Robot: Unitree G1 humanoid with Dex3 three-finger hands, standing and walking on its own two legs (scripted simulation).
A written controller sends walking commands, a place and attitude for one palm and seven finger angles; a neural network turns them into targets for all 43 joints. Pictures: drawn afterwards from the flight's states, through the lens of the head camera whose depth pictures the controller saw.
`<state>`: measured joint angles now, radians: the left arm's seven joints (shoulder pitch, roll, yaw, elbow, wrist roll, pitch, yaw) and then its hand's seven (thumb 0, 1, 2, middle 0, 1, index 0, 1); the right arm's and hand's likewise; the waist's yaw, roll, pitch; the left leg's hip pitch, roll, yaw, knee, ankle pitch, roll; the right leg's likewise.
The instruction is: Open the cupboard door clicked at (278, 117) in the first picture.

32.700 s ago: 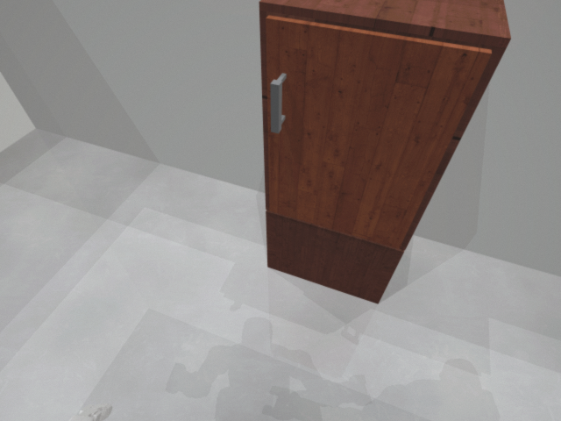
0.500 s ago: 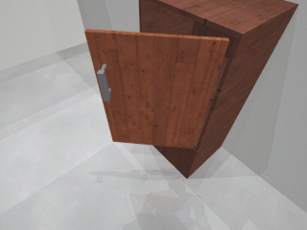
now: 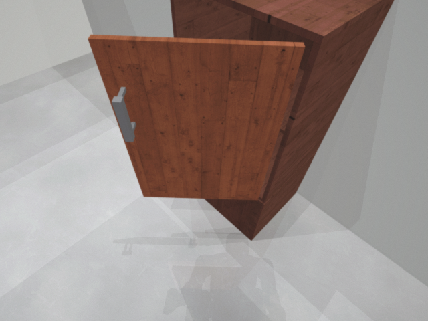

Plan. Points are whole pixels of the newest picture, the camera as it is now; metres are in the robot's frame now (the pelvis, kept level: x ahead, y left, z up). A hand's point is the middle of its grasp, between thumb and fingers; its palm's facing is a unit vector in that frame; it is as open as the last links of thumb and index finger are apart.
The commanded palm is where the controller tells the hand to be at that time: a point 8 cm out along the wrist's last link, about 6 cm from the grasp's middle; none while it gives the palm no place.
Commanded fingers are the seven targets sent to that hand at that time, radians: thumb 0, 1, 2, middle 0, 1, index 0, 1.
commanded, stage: come to a stop and stand still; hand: left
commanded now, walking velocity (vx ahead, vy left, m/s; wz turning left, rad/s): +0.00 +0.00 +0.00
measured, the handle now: (126, 115) +0.54 +0.23 +0.06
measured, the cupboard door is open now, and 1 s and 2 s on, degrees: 44 44 44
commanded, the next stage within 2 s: look again from close up in 0.40 s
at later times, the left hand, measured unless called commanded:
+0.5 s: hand out of the picture -0.03 +0.17 -0.16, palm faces -0.01 -0.98 -0.22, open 7.4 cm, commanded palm none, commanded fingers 0.00 0.90 0.90 -0.20 -0.30 -0.20 -0.30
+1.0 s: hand out of the picture -0.01 +0.15 -0.16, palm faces +0.01 -0.98 -0.21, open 7.3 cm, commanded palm none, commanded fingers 0.00 0.90 0.90 -0.20 -0.30 -0.20 -0.30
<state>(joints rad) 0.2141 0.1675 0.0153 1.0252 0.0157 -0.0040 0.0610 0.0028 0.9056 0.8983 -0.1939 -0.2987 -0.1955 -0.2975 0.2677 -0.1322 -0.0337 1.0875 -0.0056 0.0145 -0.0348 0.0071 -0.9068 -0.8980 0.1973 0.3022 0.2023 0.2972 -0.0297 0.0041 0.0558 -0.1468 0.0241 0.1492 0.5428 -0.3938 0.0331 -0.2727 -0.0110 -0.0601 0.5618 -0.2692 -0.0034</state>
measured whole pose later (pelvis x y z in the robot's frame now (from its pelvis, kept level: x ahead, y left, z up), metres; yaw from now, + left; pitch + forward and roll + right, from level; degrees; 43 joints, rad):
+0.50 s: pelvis -0.02 +0.00 +0.01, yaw -1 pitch -1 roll +1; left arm 0.30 0.14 -0.02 1.09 0.01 0.00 0.03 0.00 0.91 0.90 -0.19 -0.30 -0.20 -0.30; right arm 0.32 -0.18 0.02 1.08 -0.02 -0.01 -0.02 0.01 -0.91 -0.90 0.20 0.30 0.20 0.30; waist -0.01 0.04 0.05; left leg -0.11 -0.01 0.17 0.43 -0.30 0.04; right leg -0.26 -0.03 -0.04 0.49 -0.21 -0.01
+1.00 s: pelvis -0.01 -0.02 +0.01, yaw +0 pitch -1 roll +1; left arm 0.27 0.15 -0.01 1.13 0.01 -0.02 0.04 0.02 0.93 0.90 -0.20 -0.30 -0.20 -0.30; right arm 0.29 -0.13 0.02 1.14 -0.01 -0.02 -0.03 0.01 -0.91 -0.90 0.20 0.30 0.20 0.30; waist 0.00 0.02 0.05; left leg -0.08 0.02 0.15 0.41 -0.31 0.01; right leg -0.23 0.00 -0.06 0.48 -0.24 -0.03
